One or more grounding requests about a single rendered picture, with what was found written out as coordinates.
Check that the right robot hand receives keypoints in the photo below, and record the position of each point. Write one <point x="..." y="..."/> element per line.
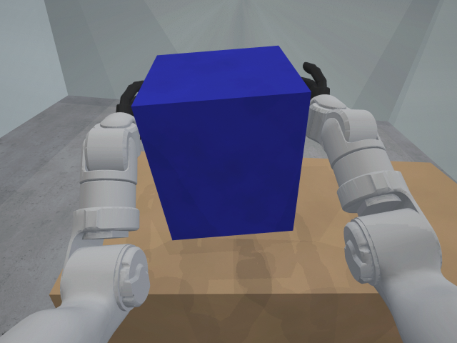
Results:
<point x="318" y="86"/>

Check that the pedestal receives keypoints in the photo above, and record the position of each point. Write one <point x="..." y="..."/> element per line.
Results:
<point x="276" y="287"/>

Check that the left robot upper arm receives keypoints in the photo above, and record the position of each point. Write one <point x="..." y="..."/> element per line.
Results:
<point x="99" y="287"/>

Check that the right robot upper arm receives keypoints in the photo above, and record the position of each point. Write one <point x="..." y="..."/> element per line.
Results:
<point x="396" y="252"/>

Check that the right robot forearm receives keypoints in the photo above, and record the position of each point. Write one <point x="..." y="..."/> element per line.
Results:
<point x="366" y="179"/>

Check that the carton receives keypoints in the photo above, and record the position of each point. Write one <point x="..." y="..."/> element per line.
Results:
<point x="224" y="134"/>

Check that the left robot hand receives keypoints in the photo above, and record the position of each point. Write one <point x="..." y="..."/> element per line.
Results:
<point x="127" y="98"/>

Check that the left robot forearm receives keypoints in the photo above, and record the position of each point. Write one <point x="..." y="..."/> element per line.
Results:
<point x="108" y="179"/>

